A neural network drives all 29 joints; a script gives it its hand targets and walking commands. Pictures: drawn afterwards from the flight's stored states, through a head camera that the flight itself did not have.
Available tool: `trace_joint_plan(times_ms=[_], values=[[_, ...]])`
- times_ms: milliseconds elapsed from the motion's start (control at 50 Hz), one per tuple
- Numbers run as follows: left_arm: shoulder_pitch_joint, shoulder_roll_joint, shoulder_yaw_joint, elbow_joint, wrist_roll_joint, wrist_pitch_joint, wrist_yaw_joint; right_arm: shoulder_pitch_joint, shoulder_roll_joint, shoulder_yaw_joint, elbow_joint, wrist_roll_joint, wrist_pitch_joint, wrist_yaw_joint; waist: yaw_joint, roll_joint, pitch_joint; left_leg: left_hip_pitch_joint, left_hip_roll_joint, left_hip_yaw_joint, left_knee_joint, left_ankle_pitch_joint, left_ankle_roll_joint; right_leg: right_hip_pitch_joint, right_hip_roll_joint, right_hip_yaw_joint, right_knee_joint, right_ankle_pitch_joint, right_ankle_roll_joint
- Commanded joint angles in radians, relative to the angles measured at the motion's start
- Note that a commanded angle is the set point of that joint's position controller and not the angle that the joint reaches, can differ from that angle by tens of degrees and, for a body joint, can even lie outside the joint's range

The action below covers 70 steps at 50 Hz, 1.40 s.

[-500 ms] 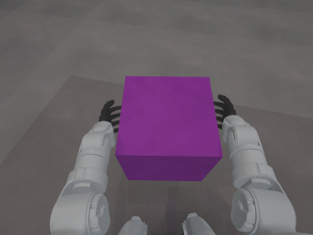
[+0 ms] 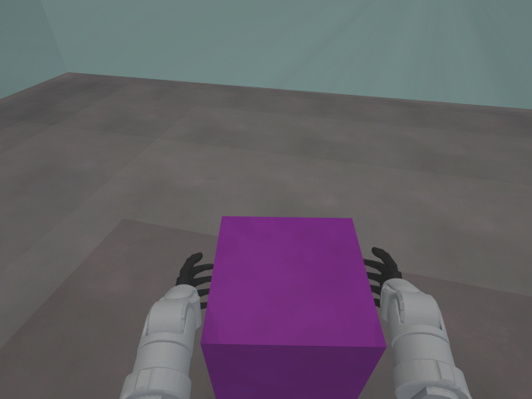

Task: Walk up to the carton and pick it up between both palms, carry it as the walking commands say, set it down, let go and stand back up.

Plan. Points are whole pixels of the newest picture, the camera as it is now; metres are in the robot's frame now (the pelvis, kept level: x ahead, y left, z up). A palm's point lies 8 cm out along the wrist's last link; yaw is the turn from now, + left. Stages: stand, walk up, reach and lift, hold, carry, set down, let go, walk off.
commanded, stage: reach and lift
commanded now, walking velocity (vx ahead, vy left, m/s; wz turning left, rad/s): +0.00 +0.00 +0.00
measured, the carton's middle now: (285, 309) +0.32 -0.03 -0.03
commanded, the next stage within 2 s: hold in 1.24 s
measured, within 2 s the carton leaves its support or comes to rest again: neither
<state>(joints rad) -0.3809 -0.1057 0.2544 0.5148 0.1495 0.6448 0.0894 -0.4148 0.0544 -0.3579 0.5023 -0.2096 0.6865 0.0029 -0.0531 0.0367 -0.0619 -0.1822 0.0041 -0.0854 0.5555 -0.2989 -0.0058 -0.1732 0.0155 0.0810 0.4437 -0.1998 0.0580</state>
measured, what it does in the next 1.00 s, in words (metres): stands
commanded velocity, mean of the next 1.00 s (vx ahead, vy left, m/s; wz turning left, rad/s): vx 0.00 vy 0.00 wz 0.00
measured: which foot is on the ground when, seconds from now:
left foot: down 0.00-1.00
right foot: down 0.00-1.00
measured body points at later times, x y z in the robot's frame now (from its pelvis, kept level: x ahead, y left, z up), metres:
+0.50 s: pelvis -0.01 -0.01 +0.00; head -0.08 -0.01 +0.44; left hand +0.30 +0.15 +0.05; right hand +0.31 -0.18 +0.05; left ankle +0.01 +0.12 -0.74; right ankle +0.03 -0.15 -0.74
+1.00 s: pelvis +0.00 +0.00 +0.00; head -0.05 +0.00 +0.45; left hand +0.29 +0.17 +0.03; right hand +0.31 -0.16 +0.04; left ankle +0.01 +0.12 -0.74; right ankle +0.03 -0.15 -0.74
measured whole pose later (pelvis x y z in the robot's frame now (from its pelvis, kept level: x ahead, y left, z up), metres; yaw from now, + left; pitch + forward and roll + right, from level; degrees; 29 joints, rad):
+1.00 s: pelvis +0.00 +0.00 +0.00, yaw +0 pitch -6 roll -2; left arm -0.27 -0.11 0.24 0.33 0.16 0.72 0.07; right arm -0.35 0.08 -0.27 0.37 -0.21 0.74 0.00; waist 0.03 0.04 -0.01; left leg -0.13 0.01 -0.09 0.53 -0.29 -0.01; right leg -0.12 0.01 0.08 0.42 -0.19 0.05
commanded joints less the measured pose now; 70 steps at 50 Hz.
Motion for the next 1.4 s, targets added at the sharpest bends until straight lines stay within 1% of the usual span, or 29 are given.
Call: trace_joint_plan(times_ms=[0, 80, 100, 140, 200, 240, 400, 440, 500, 540, 580, 600, 640, 700, 740, 820, 860, 920, 940, 960, 1040, 1060, 1080, 1120, 1160, 1220, 1260, 1300, 1380], values=[[-0.695, -0.989, -0.627, -0.298, -0.229, 0.017, -0.377, -0.573, 1.062, 0.688, -0.256, 0.310, 0.010, 0.315, -0.009, -0.009, -0.395, 0.140, -0.075, 0.008, -0.204, 0.370, -0.007, 0.218, 0.080, -0.051, -0.058, 0.333, -0.036], [-0.614, -1.009, -0.576, -0.222, -0.208, 0.030, -0.372, -0.616, 1.009, 0.689, -0.282, 0.293, 0.020, 0.309, 0.002, -0.032, -0.349, 0.143, -0.068, 0.003, -0.212, 0.324, -0.009, 0.210, 0.082, -0.049, -0.069, 0.249, -0.046], [-0.630, -0.984, -0.546, -0.212, -0.183, 0.038, -0.369, -0.585, 1.026, 0.668, -0.196, 0.286, 0.037, 0.317, 0.026, -0.014, -0.280, 0.091, -0.070, 0.008, -0.229, 0.239, -0.004, 0.196, 0.080, -0.051, -0.075, 0.192, -0.046], [-0.687, -0.960, -0.510, -0.195, -0.172, 0.037, -0.364, -0.631, 0.984, 0.619, -0.157, 0.267, 0.037, 0.323, 0.019, -0.003, -0.222, 0.081, -0.064, 0.012, -0.231, 0.177, -0.009, 0.160, 0.077, -0.054, -0.073, 0.120, -0.053], [-0.695, -0.961, -0.479, -0.154, -0.159, 0.025, -0.360, -0.700, 1.010, 0.649, -0.161, 0.277, 0.032, 0.332, 0.075, -0.040, -0.177, 0.035, -0.059, 0.019, -0.244, 0.116, 0.004, 0.149, 0.084, -0.062, -0.065, 0.051, -0.049], [-0.785, -0.964, -0.472, -0.161, -0.161, 0.011, -0.369, -0.766, 1.029, 0.640, -0.137, 0.297, 0.015, 0.341, 0.093, 0.006, -0.188, 0.019, -0.066, 0.028, -0.233, 0.033, 0.008, 0.133, 0.077, -0.055, -0.056, -0.016, -0.051], [-0.828, -0.953, -0.451, -0.108, -0.155, -0.003, -0.379, -0.796, 1.037, 0.613, -0.085, 0.277, -0.005, 0.337, 0.093, -0.004, -0.181, 0.004, -0.055, 0.031, -0.235, -0.041, 0.023, 0.105, 0.076, -0.049, -0.055, -0.089, -0.045], [-0.796, -0.907, -0.412, -0.084, -0.131, 0.001, -0.384, -0.794, 1.027, 0.590, -0.072, 0.252, 0.003, 0.330, 0.115, -0.047, -0.123, -0.025, -0.053, 0.031, -0.252, -0.036, 0.030, 0.116, 0.073, -0.050, -0.065, -0.094, -0.045], [-0.793, -0.949, -0.460, -0.079, -0.163, -0.001, -0.398, -0.779, 1.035, 0.609, -0.102, 0.258, -0.003, 0.325, 0.082, -0.039, -0.184, 0.028, -0.059, 0.037, -0.233, 0.018, 0.022, 0.110, 0.073, -0.053, -0.062, -0.048, -0.040], [-0.751, -0.957, -0.465, -0.086, -0.172, -0.001, -0.404, -0.767, 1.033, 0.632, -0.143, 0.255, -0.008, 0.319, 0.093, -0.087, -0.224, 0.033, -0.059, 0.030, -0.225, 0.104, 0.023, 0.154, 0.077, -0.051, -0.064, 0.025, -0.040], [-0.739, -0.963, -0.479, -0.096, -0.181, 0.005, -0.405, -0.736, 1.035, 0.642, -0.157, 0.261, -0.003, 0.311, 0.087, -0.057, -0.218, 0.041, -0.063, 0.041, -0.227, 0.120, 0.020, 0.143, 0.075, -0.051, -0.060, 0.030, -0.038], [-0.718, -0.966, -0.504, -0.131, -0.179, 0.005, -0.395, -0.713, 1.039, 0.644, -0.153, 0.266, -0.003, 0.309, 0.083, -0.021, -0.239, 0.084, -0.067, 0.035, -0.220, 0.180, 0.013, 0.135, 0.075, -0.049, -0.060, 0.091, -0.044], [-0.645, -0.990, -0.538, -0.170, -0.210, 0.012, -0.393, -0.671, 1.042, 0.692, -0.229, 0.279, 0.003, 0.307, 0.076, -0.067, -0.288, 0.102, -0.061, 0.037, -0.216, 0.283, 0.014, 0.183, 0.085, -0.059, -0.049, 0.187, -0.038], [-0.614, -0.986, -0.603, -0.265, -0.232, 0.024, -0.382, -0.606, 1.032, 0.728, -0.295, 0.293, 0.004, 0.295, 0.068, -0.030, -0.385, 0.173, -0.075, 0.021, -0.197, 0.475, -0.006, 0.216, 0.088, -0.048, -0.045, 0.344, -0.033], [-0.554, -0.993, -0.588, -0.253, -0.227, 0.035, -0.369, -0.564, 1.034, 0.744, -0.307, 0.292, 0.019, 0.287, 0.077, -0.048, -0.380, 0.187, -0.070, 0.023, -0.202, 0.521, -0.003, 0.217, 0.094, -0.053, -0.041, 0.370, -0.029], [-0.579, -0.945, -0.671, -0.477, -0.268, 0.047, -0.346, -0.409, 1.013, 0.721, -0.309, 0.284, 0.033, 0.278, 0.043, 0.022, -0.405, 0.246, -0.059, 0.008, -0.192, 0.680, -0.034, 0.184, 0.106, -0.046, -0.051, 0.399, -0.034], [-0.555, -0.982, -0.683, -0.440, -0.272, 0.056, -0.339, -0.447, 0.996, 0.736, -0.348, 0.288, 0.020, 0.276, 0.033, -0.002, -0.403, 0.252, -0.045, 0.000, -0.192, 0.675, -0.033, 0.178, 0.107, -0.039, -0.056, 0.378, -0.042], [-0.531, -0.971, -0.675, -0.417, -0.266, 0.071, -0.346, -0.430, 0.986, 0.742, -0.365, 0.271, 0.025, 0.264, 0.014, -0.013, -0.364, 0.187, -0.077, 0.017, -0.197, 0.503, -0.023, 0.213, 0.098, -0.042, -0.060, 0.345, -0.043], [-0.529, -0.968, -0.687, -0.443, -0.257, 0.071, -0.342, -0.439, 0.982, 0.741, -0.388, 0.283, 0.018, 0.265, 0.020, 0.034, -0.360, 0.163, -0.075, 0.009, -0.201, 0.481, -0.025, 0.213, 0.094, -0.041, -0.056, 0.313, -0.047], [-0.515, -0.952, -0.676, -0.421, -0.251, 0.075, -0.342, -0.441, 0.987, 0.733, -0.371, 0.267, 0.029, 0.266, 0.025, -0.025, -0.331, 0.160, -0.068, 0.007, -0.210, 0.441, -0.018, 0.202, 0.099, -0.045, -0.060, 0.273, -0.046], [-0.594, -0.983, -0.708, -0.444, -0.265, 0.063, -0.346, -0.498, 1.009, 0.757, -0.398, 0.292, 0.011, 0.271, 0.020, 0.007, -0.340, 0.132, -0.068, 0.016, -0.195, 0.312, -0.017, 0.193, 0.091, -0.041, -0.046, 0.200, -0.059], [-0.616, -0.960, -0.705, -0.445, -0.267, 0.065, -0.351, -0.465, 0.999, 0.725, -0.342, 0.283, 0.022, 0.273, 0.010, 0.022, -0.288, 0.099, -0.067, 0.024, -0.207, 0.254, -0.018, 0.187, 0.090, -0.045, -0.047, 0.166, -0.060], [-0.612, -0.957, -0.691, -0.418, -0.263, 0.062, -0.357, -0.514, 1.014, 0.739, -0.370, 0.273, 0.017, 0.273, 0.023, -0.033, -0.294, 0.088, -0.061, 0.016, -0.213, 0.234, -0.009, 0.195, 0.091, -0.045, -0.050, 0.143, -0.057], [-0.599, -0.961, -0.669, -0.372, -0.236, 0.066, -0.363, -0.485, 1.016, 0.717, -0.328, 0.261, 0.022, 0.275, 0.026, -0.005, -0.254, 0.054, -0.071, 0.017, -0.226, 0.196, -0.006, 0.191, 0.088, -0.047, -0.054, 0.114, -0.059], [-0.595, -0.954, -0.641, -0.298, -0.206, 0.070, -0.363, -0.528, 0.985, 0.677, -0.269, 0.259, 0.024, 0.287, 0.021, 0.018, -0.155, 0.007, -0.061, 0.023, -0.255, 0.017, -0.001, 0.162, 0.081, -0.061, -0.057, -0.007, -0.063], [-0.675, -0.971, -0.627, -0.272, -0.214, 0.044, -0.383, -0.585, 1.014, 0.674, -0.238, 0.256, 0.013, 0.301, 0.022, -0.023, -0.133, -0.028, -0.048, 0.022, -0.271, -0.092, 0.014, 0.141, 0.082, -0.065, -0.053, -0.083, -0.059], [-0.673, -0.965, -0.583, -0.208, -0.183, 0.036, -0.392, -0.665, 1.023, 0.663, -0.231, 0.273, 0.006, 0.309, 0.049, -0.011, -0.143, -0.048, -0.054, 0.035, -0.255, -0.175, 0.024, 0.151, 0.076, -0.060, -0.050, -0.164, -0.059], [-0.729, -0.941, -0.575, -0.203, -0.194, 0.024, -0.401, -0.669, 1.035, 0.648, -0.186, 0.262, 0.004, 0.307, 0.034, -0.037, -0.077, -0.089, -0.044, 0.033, -0.274, -0.224, 0.030, 0.146, 0.073, -0.061, -0.056, -0.190, -0.047], [-0.733, -0.908, -0.500, -0.127, -0.163, 0.000, -0.422, -0.719, 1.079, 0.651, -0.146, 0.267, -0.006, 0.313, 0.107, -0.067, -0.104, -0.122, -0.054, 0.064, -0.247, -0.210, 0.047, 0.174, 0.058, -0.029, -0.074, -0.248, -0.038]])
